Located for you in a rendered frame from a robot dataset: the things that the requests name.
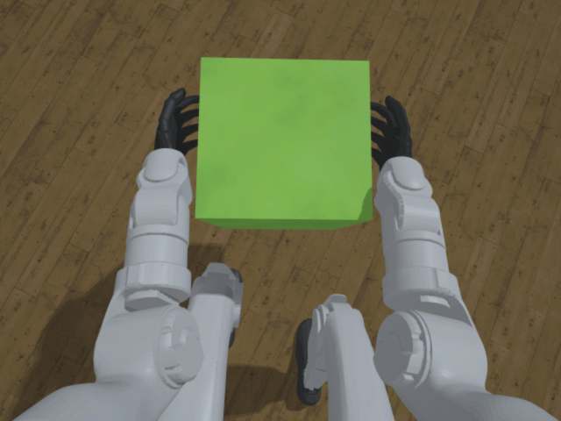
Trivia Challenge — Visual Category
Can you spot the robot right hand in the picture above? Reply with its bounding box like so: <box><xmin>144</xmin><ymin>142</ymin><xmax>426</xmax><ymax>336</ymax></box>
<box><xmin>370</xmin><ymin>96</ymin><xmax>413</xmax><ymax>171</ymax></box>

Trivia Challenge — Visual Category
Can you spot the right robot thigh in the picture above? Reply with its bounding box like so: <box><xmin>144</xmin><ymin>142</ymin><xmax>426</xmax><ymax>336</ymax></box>
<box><xmin>311</xmin><ymin>303</ymin><xmax>394</xmax><ymax>421</ymax></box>

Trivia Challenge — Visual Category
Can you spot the robot left forearm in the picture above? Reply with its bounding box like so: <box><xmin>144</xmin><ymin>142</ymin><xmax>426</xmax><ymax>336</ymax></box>
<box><xmin>93</xmin><ymin>148</ymin><xmax>193</xmax><ymax>374</ymax></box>

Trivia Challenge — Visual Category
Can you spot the left robot upper arm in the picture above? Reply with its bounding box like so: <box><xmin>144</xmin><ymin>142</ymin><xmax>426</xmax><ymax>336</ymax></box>
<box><xmin>12</xmin><ymin>304</ymin><xmax>204</xmax><ymax>421</ymax></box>

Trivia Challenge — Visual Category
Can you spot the robot right forearm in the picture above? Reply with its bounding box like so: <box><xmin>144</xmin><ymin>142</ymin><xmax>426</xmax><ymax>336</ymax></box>
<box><xmin>373</xmin><ymin>156</ymin><xmax>487</xmax><ymax>360</ymax></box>

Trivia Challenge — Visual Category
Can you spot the robot thigh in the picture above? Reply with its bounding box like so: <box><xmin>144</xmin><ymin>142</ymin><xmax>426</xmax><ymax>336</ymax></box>
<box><xmin>157</xmin><ymin>272</ymin><xmax>244</xmax><ymax>421</ymax></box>
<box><xmin>311</xmin><ymin>303</ymin><xmax>394</xmax><ymax>421</ymax></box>

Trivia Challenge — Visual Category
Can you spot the left robot thigh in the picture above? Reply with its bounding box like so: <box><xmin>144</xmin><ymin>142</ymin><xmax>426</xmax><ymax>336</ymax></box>
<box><xmin>157</xmin><ymin>272</ymin><xmax>244</xmax><ymax>421</ymax></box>

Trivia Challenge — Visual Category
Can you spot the right robot upper arm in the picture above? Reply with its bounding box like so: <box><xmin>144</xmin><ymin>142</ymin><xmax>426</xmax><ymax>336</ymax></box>
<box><xmin>373</xmin><ymin>309</ymin><xmax>558</xmax><ymax>421</ymax></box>

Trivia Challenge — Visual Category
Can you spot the carton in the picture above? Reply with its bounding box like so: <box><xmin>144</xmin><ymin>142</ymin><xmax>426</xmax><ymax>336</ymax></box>
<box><xmin>195</xmin><ymin>57</ymin><xmax>373</xmax><ymax>230</ymax></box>

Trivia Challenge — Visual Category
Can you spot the robot left hand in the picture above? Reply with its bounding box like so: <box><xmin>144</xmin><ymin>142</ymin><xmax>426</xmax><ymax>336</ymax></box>
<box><xmin>153</xmin><ymin>88</ymin><xmax>200</xmax><ymax>157</ymax></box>

